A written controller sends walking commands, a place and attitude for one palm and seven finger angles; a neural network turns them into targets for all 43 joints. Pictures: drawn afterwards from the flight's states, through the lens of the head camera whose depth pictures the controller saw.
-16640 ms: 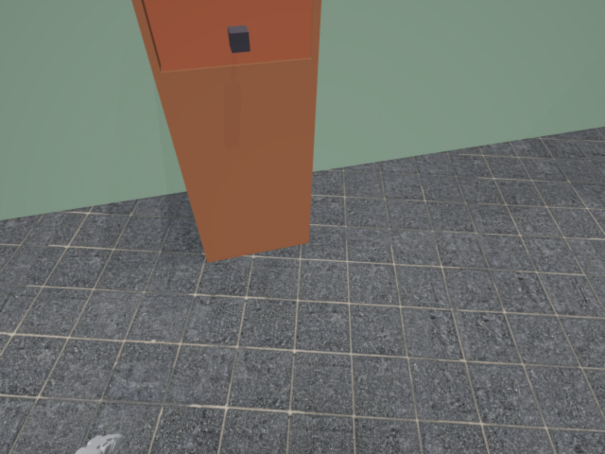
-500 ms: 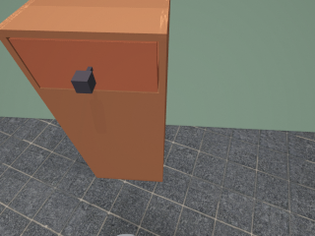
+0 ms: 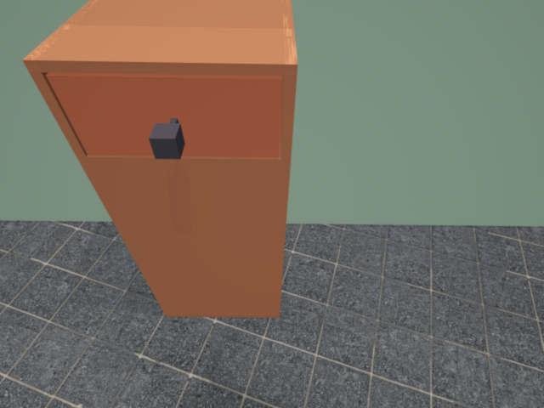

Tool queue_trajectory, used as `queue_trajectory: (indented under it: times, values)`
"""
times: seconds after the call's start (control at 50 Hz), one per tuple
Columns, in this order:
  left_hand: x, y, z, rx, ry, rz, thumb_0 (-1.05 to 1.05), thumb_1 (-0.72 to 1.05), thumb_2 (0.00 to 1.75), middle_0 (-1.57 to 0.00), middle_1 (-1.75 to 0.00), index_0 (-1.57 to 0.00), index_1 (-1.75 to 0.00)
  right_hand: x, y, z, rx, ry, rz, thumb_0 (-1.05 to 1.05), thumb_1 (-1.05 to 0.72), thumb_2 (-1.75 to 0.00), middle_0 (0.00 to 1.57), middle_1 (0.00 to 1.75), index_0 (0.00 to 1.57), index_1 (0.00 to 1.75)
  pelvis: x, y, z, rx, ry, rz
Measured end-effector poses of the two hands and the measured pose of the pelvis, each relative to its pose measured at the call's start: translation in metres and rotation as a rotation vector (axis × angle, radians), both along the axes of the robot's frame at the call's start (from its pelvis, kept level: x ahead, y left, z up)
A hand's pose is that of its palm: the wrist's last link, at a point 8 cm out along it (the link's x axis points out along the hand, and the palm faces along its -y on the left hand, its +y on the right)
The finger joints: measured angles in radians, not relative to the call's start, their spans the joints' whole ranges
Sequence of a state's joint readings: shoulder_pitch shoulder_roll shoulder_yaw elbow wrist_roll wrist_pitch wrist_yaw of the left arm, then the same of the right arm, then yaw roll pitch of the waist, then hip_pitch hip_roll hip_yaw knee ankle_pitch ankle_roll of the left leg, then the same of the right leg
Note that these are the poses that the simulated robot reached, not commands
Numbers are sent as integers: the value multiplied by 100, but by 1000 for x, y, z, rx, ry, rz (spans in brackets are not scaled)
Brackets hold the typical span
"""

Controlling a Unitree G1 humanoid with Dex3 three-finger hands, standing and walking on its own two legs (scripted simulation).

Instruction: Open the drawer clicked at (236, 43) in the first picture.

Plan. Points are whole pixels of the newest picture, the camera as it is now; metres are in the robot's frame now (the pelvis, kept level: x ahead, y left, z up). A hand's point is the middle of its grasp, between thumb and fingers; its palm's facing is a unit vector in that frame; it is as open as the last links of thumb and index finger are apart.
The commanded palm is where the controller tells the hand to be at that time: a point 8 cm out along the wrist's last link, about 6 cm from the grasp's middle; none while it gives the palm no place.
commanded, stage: come to a stop and stand still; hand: left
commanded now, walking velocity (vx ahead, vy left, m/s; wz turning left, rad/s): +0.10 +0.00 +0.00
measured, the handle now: (170, 134) +0.53 +0.20 +0.12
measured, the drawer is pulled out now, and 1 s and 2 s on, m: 0.00 0.00 0.00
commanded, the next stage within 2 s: look again from close up in 0.56 s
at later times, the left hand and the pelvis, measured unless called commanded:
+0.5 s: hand out of the picture -0.02 +0.13 -0.18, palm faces +0.08 -0.99 -0.15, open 7.4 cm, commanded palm none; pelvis +0.03 -0.01 -0.01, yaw +0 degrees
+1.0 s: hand out of the picture +0.05 +0.19 -0.18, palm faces +0.04 -0.97 -0.23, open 7.4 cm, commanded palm none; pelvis -0.01 +0.00 -0.01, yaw +0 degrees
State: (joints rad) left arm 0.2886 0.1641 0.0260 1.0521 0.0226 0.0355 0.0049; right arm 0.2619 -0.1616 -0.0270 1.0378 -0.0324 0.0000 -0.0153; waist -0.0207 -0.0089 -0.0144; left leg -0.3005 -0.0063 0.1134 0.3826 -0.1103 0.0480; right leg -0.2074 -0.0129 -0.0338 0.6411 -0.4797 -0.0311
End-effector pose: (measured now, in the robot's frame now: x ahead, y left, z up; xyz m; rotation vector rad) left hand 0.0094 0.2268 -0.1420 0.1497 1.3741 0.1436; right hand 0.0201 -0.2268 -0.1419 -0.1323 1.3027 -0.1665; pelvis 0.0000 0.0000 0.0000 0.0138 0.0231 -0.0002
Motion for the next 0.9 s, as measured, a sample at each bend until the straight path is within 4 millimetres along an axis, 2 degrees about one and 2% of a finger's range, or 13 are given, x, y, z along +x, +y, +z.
queue_trajectory:
  times: [0.1, 0.18, 0.26, 0.36, 0.44, 0.6, 0.78, 0.9]
  values:
    - [-23, -26, 0, -7, 15, 24, 0, 91, 90, -20, -30, -20, -30, -41, -12, -10, 29, 112, -28, 0, -92, -90, 20, 30, 21, 30, -3, -15, -2, 6, -16, 5]
    - [-43, -43, 0, -30, 43, 66, 0, 91, 90, -20, -30, -20, -30, -53, -16, -7, 42, 173, -16, 0, -91, -90, 20, 30, 20, 30, 5, -22, 1, -1, -22, 7]
    - [-57, -56, -3, -61, 102, 86, 0, 91, 90, -20, -30, -20, -30, -45, -14, -6, 36, 185, -6, 0, -91, -90, 20, 30, 20, 30, 13, -23, 0, -9, -21, 11]
    - [-62, -59, -12, -85, 168, 111, 0, 90, 90, -20, -30, -20, -30, -16, -4, -11, 19, 158, 20, 0, -91, -90, 20, 30, 20, 30, 23, -17, -8, -14, -18, 16]
    - [-52, -54, -14, -72, 174, 111, 0, 90, 90, -20, -30, -20, -30, 5, -3, -11, -6, 128, 27, 2, -94, -90, 20, 30, 20, 30, 28, -14, -9, 8, -18, 1]
    - [-9, -32, -8, -4, 64, 55, 0, 91, 90, -20, -30, -20, -30, 33, -10, -11, -8, 31, 17, 1, -94, -90, 20, 30, 20, 30, 21, -13, -6, 13, -15, -9]
    - [25, -2, 6, 92, -113, -7, 1, 91, 90, -20, -30, -20, -30, 41, -23, -10, -6, -83, 41, 0, -92, -90, 20, 30, 20, 30, 5, -17, -10, -8, -22, 12]
    - [32, 13, 0, 93, -196, -8, 0, 91, 90, -20, -30, -20, -30, 40, -24, -5, -45, -115, 38, 0, -91, -90, 20, 30, 20, 30, 0, -9, -16, -20, -61, 11]
